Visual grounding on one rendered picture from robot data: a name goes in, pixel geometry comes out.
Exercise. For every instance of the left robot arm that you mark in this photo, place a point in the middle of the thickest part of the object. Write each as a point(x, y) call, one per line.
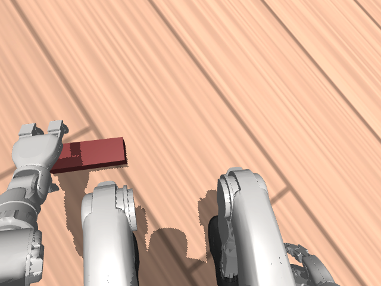
point(21, 249)

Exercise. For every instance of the right robot foot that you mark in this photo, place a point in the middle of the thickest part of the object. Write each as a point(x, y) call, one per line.
point(215, 249)

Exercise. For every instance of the right robot hand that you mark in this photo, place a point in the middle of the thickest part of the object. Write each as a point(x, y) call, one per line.
point(313, 272)

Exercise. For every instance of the left robot hand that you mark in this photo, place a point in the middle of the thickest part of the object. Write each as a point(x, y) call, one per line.
point(36, 148)

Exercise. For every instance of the carton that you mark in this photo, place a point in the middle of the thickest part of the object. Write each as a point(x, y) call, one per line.
point(90, 155)

